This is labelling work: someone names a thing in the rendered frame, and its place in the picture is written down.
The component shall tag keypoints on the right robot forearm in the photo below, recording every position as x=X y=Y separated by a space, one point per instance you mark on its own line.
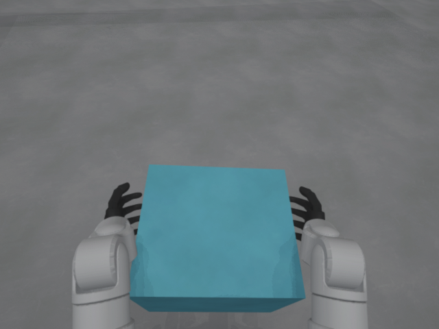
x=338 y=277

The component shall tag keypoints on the robot left hand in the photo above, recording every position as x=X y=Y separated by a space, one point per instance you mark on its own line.
x=116 y=202

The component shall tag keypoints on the left robot forearm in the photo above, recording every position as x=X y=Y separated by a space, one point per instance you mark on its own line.
x=101 y=277

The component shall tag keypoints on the robot right hand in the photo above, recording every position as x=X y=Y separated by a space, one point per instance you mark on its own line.
x=313 y=209

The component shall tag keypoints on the carton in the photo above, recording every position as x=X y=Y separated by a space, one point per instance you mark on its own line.
x=215 y=239

